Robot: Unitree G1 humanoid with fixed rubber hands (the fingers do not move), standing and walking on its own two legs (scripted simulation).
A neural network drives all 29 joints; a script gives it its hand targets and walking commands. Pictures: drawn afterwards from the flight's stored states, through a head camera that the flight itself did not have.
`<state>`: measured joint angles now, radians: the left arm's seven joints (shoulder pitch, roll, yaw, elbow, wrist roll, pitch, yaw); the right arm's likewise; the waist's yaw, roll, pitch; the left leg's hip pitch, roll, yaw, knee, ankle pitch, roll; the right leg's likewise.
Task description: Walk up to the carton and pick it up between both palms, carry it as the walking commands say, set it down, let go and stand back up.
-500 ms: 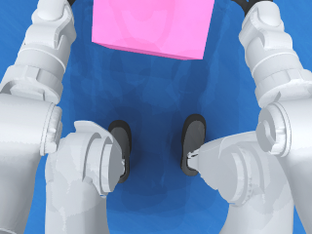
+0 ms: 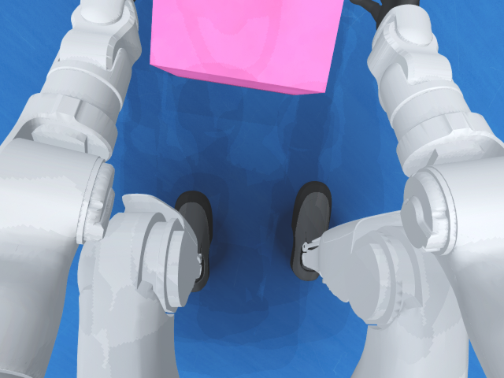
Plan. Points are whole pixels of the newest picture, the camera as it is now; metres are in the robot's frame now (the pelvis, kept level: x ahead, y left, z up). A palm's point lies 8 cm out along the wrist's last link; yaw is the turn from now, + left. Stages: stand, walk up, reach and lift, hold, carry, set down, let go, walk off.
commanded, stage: reach and lift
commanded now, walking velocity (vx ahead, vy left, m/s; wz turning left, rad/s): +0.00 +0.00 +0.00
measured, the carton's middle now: (247, 13) +0.54 +0.04 -0.27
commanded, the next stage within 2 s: none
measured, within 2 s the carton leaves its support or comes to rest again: leaves its support in 0.82 s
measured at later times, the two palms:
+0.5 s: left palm out of the picture +0.54 +0.18 -0.20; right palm (380, 4) +0.54 -0.11 -0.19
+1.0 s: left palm out of the picture +0.54 +0.18 -0.19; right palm out of the picture +0.56 -0.12 -0.16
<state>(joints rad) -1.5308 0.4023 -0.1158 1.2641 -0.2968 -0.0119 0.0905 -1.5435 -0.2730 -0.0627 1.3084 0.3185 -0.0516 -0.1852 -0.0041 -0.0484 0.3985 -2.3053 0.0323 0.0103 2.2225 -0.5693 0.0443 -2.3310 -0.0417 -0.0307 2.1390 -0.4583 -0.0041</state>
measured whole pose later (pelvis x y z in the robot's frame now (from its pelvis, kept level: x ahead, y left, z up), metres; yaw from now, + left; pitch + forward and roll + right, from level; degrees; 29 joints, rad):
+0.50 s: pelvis +0.00 +0.00 +0.00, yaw +1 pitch +37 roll -2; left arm -1.59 0.38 -0.11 1.33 -0.24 0.01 0.10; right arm -1.56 -0.23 -0.15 1.32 0.22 -0.04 -0.20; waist -0.01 -0.03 0.40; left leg -2.30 0.01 0.02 2.22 -0.57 0.04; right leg -2.32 0.00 0.01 2.15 -0.48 0.04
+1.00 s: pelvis +0.01 +0.00 -0.01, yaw +1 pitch +36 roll -2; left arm -1.45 0.35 -0.01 1.14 -0.11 0.17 0.06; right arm -1.48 -0.20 -0.28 1.16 0.12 0.10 -0.17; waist -0.02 -0.07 0.32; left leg -2.31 0.01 0.01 2.28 -0.60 0.03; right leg -2.34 0.02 0.01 2.21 -0.50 0.04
